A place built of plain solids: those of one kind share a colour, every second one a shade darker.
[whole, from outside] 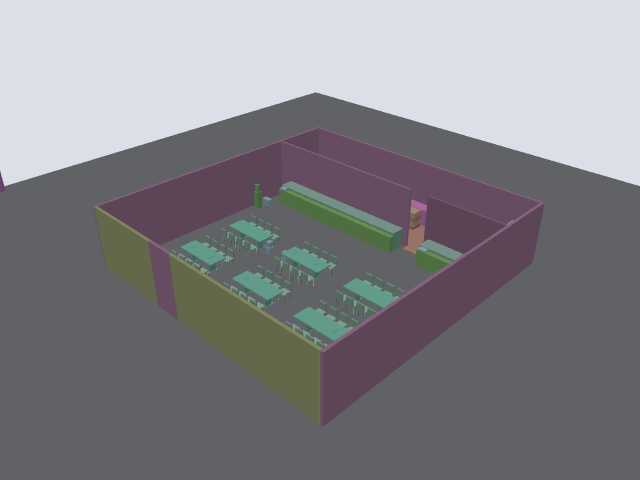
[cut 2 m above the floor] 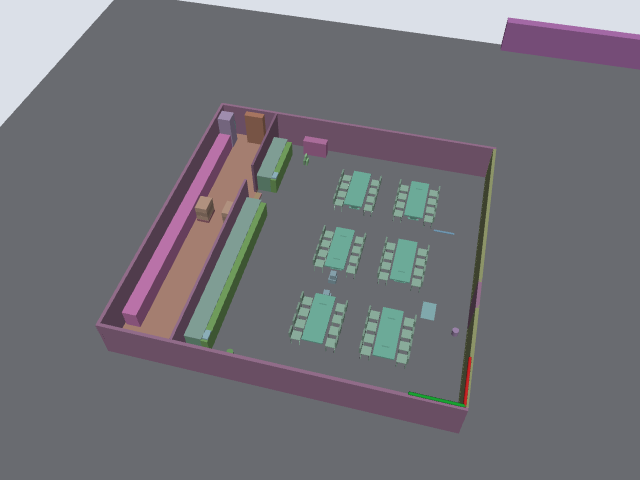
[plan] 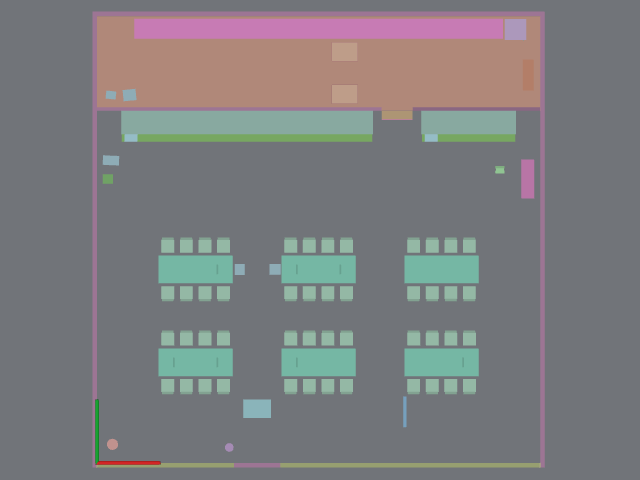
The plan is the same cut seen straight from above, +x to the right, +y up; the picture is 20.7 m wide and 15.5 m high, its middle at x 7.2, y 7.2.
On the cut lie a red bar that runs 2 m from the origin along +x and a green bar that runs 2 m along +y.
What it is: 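A works or school canteen of the 2010s to 2020s; 14.3 x 14.4 m, ceiling 3.3 m, a street door 0.95 x 2.1 m in the glazed front; tables 0.75 m, chairs 0.45 m, bar tops 1.06 m, a counter 1.0 m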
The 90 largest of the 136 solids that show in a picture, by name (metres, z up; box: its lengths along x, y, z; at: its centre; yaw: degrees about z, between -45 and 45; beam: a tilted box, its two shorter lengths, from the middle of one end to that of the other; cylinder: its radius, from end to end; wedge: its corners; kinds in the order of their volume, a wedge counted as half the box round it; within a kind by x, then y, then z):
{
 "street_hedge_1": {"box": [0.6, 16.6, 2.25], "at": [-12.45, -8.3, 1.07]},
 "street_hedge_2": {"box": [0.6, 16.6, 2.25], "at": [26.75, -8.3, 1.07]},
 "wall_1": {"box": [0.15, 14.73, 3.31], "at": [-0.07, 7.21, 1.6]},
 "wall_2": {"box": [9.19, 0.12, 3.31], "at": [4.59, 11.43, 1.6]},
 "wall_3": {"box": [1.5, 0.15, 3.31], "at": [5.17, -0.07, 1.6]},
 "wall_4": {"box": [14.61, 0.15, 3.31], "at": [7.16, 14.51, 1.6]},
 "wall_5": {"box": [4.12, 0.12, 3.31], "at": [12.25, 11.43, 1.6]},
 "wall_6": {"box": [0.15, 14.73, 3.31], "at": [14.38, 7.21, 1.6]},
 "counter_1": {"box": [8.09, 0.7, 1.05], "at": [4.84, 11.02, 0.47]},
 "counter_2": {"box": [3.02, 0.7, 1.05], "at": [12.0, 11.02, 0.47]},
 "zone_back_1": {"box": [14.31, 3.06, 0.17], "at": [7.16, 12.9, 0.04]},
 "back_worktop_1": {"box": [11.91, 0.65, 0.95], "at": [7.16, 14.02, 0.55]},
 "window_wall_1": {"box": [4.57, 0.15, 3.31], "at": [2.29, -0.07, 1.6]},
 "window_wall_2": {"box": [8.54, 0.15, 3.31], "at": [10.04, -0.07, 1.6]},
 "tray_rail_1": {"box": [8.09, 0.3, 0.94], "at": [4.84, 10.52, 0.42]},
 "tray_rail_2": {"box": [3.02, 0.3, 0.94], "at": [12.0, 10.52, 0.42]},
 "meeting_table_1": {"box": [2.4, 0.9, 0.07], "at": [3.19, 3.25, 0.71]},
 "meeting_table_2": {"box": [2.4, 0.9, 0.07], "at": [3.19, 6.25, 0.71]},
 "meeting_table_3": {"box": [0.06, 0.32, 0.8], "at": [3.88, 3.25, 0.35]},
 "meeting_table_4": {"box": [2.4, 0.9, 0.07], "at": [7.16, 3.25, 0.71]},
 "meeting_table_5": {"box": [2.4, 0.9, 0.07], "at": [7.16, 6.25, 0.71]},
 "meeting_table_6": {"box": [2.4, 0.9, 0.07], "at": [11.12, 3.25, 0.71]},
 "meeting_table_7": {"box": [2.4, 0.9, 0.07], "at": [11.12, 6.25, 0.71]},
 "back_fridge_1": {"box": [0.7, 0.68, 1.9], "at": [13.51, 14.0, 1.02]},
 "shelf_1": {"box": [0.35, 1.0, 1.95], "at": [13.93, 12.53, 1.04]},
 "crate_1": {"box": [0.82, 0.6, 0.27], "at": [8.0, 11.91, 0.94]},
 "crate_2": {"box": [0.82, 0.6, 0.27], "at": [8.0, 13.28, 0.4]},
 "crate_3": {"box": [0.82, 0.6, 0.27], "at": [8.0, 13.28, 0.67]},
 "crate_4": {"box": [0.82, 0.6, 0.27], "at": [8.0, 13.28, 0.94]},
 "recycling_station_1": {"box": [0.42, 1.26, 1.0], "at": [13.91, 9.17, 0.45]},
 "side_chair_1": {"box": [0.42, 0.42, 0.04], "at": [2.29, 2.5, 0.43]},
 "side_chair_2": {"box": [0.38, 0.08, 0.38], "at": [2.29, 4.24, 0.65]},
 "side_chair_3": {"box": [0.38, 0.08, 0.38], "at": [2.29, 7.24, 0.65]},
 "side_chair_4": {"box": [0.42, 0.42, 0.04], "at": [2.88, 2.5, 0.43]},
 "side_chair_5": {"box": [0.38, 0.08, 0.38], "at": [2.88, 4.24, 0.65]},
 "side_chair_6": {"box": [0.38, 0.08, 0.38], "at": [2.88, 5.26, 0.65]},
 "side_chair_7": {"box": [0.38, 0.08, 0.38], "at": [2.88, 7.24, 0.65]},
 "side_chair_8": {"box": [0.38, 0.08, 0.38], "at": [3.48, 4.24, 0.65]},
 "side_chair_9": {"box": [0.38, 0.08, 0.38], "at": [3.48, 5.26, 0.65]},
 "side_chair_10": {"box": [0.38, 0.08, 0.38], "at": [3.48, 7.24, 0.65]},
 "side_chair_11": {"box": [0.38, 0.08, 0.38], "at": [4.08, 4.24, 0.65]},
 "side_chair_12": {"box": [0.38, 0.08, 0.38], "at": [4.08, 5.26, 0.65]},
 "side_chair_13": {"box": [0.38, 0.08, 0.38], "at": [4.08, 7.24, 0.65]},
 "side_chair_14": {"box": [0.38, 0.08, 0.38], "at": [6.25, 4.24, 0.65]},
 "side_chair_15": {"box": [0.38, 0.08, 0.38], "at": [6.25, 5.26, 0.65]},
 "side_chair_16": {"box": [0.38, 0.08, 0.38], "at": [6.25, 7.24, 0.65]},
 "side_chair_17": {"box": [0.38, 0.08, 0.38], "at": [6.86, 4.24, 0.65]},
 "side_chair_18": {"box": [0.38, 0.08, 0.38], "at": [6.86, 5.26, 0.65]},
 "side_chair_19": {"box": [0.38, 0.08, 0.38], "at": [6.86, 7.24, 0.65]},
 "side_chair_20": {"box": [0.38, 0.08, 0.38], "at": [7.46, 4.24, 0.65]},
 "side_chair_21": {"box": [0.38, 0.08, 0.38], "at": [7.46, 5.26, 0.65]},
 "side_chair_22": {"box": [0.38, 0.08, 0.38], "at": [7.46, 7.24, 0.65]},
 "side_chair_23": {"box": [0.38, 0.08, 0.38], "at": [8.05, 4.24, 0.65]},
 "side_chair_24": {"box": [0.38, 0.08, 0.38], "at": [8.05, 5.26, 0.65]},
 "side_chair_25": {"box": [0.38, 0.08, 0.38], "at": [8.05, 7.24, 0.65]},
 "side_chair_26": {"box": [0.38, 0.08, 0.38], "at": [10.22, 4.24, 0.65]},
 "side_chair_27": {"box": [0.38, 0.08, 0.38], "at": [10.22, 5.26, 0.65]},
 "side_chair_28": {"box": [0.38, 0.08, 0.38], "at": [10.22, 7.24, 0.65]},
 "side_chair_29": {"box": [0.38, 0.08, 0.38], "at": [10.82, 4.24, 0.65]},
 "side_chair_30": {"box": [0.38, 0.08, 0.38], "at": [10.82, 5.26, 0.65]},
 "side_chair_31": {"box": [0.38, 0.08, 0.38], "at": [10.82, 7.24, 0.65]},
 "side_chair_32": {"box": [0.38, 0.08, 0.38], "at": [11.43, 4.24, 0.65]},
 "side_chair_33": {"box": [0.38, 0.08, 0.38], "at": [11.43, 5.26, 0.65]},
 "side_chair_34": {"box": [0.38, 0.08, 0.38], "at": [11.43, 7.24, 0.65]},
 "side_chair_35": {"box": [0.38, 0.08, 0.38], "at": [12.03, 4.24, 0.65]},
 "side_chair_36": {"box": [0.38, 0.08, 0.38], "at": [12.03, 5.26, 0.65]},
 "side_chair_37": {"box": [0.38, 0.08, 0.38], "at": [12.03, 7.24, 0.65]},
 "counter_top_1": {"box": [8.13, 0.78, 0.04], "at": [4.84, 11.0, 1.02]},
 "counter_top_2": {"box": [3.06, 0.78, 0.04], "at": [12.0, 11.0, 1.02]},
 "box_cardboard_1": {"box": [0.53, 0.31, 0.41], "at": [0.45, 9.77, 0.16], "yaw": -2.5},
 "box_cardboard_2": {"box": [0.33, 0.26, 0.37], "at": [0.45, 11.88, 0.26], "yaw": -6.2},
 "box_cardboard_3": {"box": [0.42, 0.37, 0.27], "at": [1.05, 11.88, 0.21], "yaw": 5.3},
 "box_cardboard_4": {"box": [0.27, 0.28, 0.27], "at": [4.6, 6.26, 0.52], "yaw": 2.9},
 "box_cardboard_5": {"box": [0.33, 0.36, 0.43], "at": [4.61, 6.25, 0.17]},
 "box_cardboard_6": {"box": [0.36, 0.35, 0.31], "at": [5.75, 6.25, 0.11]},
 "box_cardboard_7": {"box": [0.3, 0.27, 0.29], "at": [5.76, 6.24, 0.41], "yaw": 2.9},
 "stallriser_1": {"box": [4.57, 0.05, 0.35], "at": [2.29, -0.02, 0.12]},
 "stallriser_2": {"box": [8.54, 0.05, 0.35], "at": [10.04, -0.02, 0.12]},
 "trolley_1": {"box": [0.84, 0.62, 0.19], "at": [8.0, 11.91, 0.17]},
 "trolley_2": {"box": [0.84, 0.62, 0.19], "at": [8.0, 13.28, 0.17]},
 "water_cooler_1": {"box": [0.33, 0.31, 1.03], "at": [0.35, 9.17, 0.47]},
 "water_cooler_2": {"cylinder": 0.14, "from": [0.35, 9.17, 0.98], "to": [0.35, 9.17, 1.4]},
 "back_step_1": {"box": [1.0, 0.3, 0.17], "at": [9.69, 11.22, 0.04]},
 "plant_pot_1": {"cylinder": 0.18, "from": [0.5, 0.6, 0.0], "to": [0.5, 0.6, 0.38]},
 "door_mat_1": {"box": [0.9, 0.6, 0.07], "at": [5.17, 1.75, -0.02]},
 "tray_stack_1": {"box": [0.42, 0.3, 0.1], "at": [1.1, 10.52, 0.94]},
 "tray_stack_2": {"box": [0.42, 0.3, 0.1], "at": [10.79, 10.52, 0.94]},
 "front_corner_1": {"box": [0.04, 0.17, 3.16], "at": [14.31, -0.07, 1.53]},
 "bin_waste_1": {"cylinder": 0.14, "from": [4.27, 0.5, 0.0], "to": [4.27, 0.5, 0.31]},
 "cable_protector_1": {"box": [0.1, 1.0, 0.07], "at": [9.94, 1.65, -0.01]}
}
